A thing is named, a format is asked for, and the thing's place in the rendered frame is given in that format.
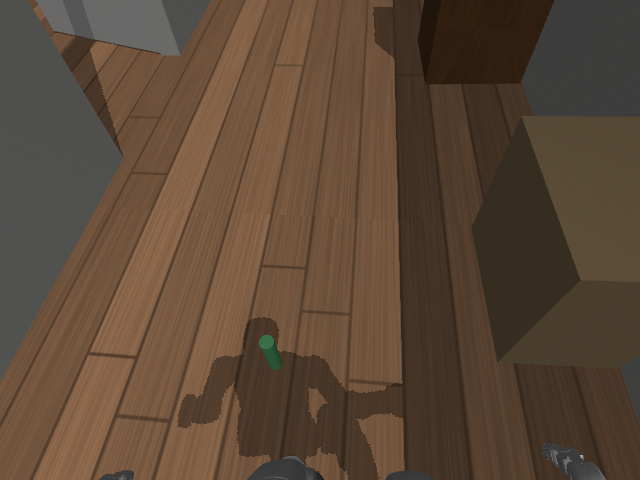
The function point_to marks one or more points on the right robot hand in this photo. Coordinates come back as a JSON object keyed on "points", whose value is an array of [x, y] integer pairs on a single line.
{"points": [[571, 462]]}

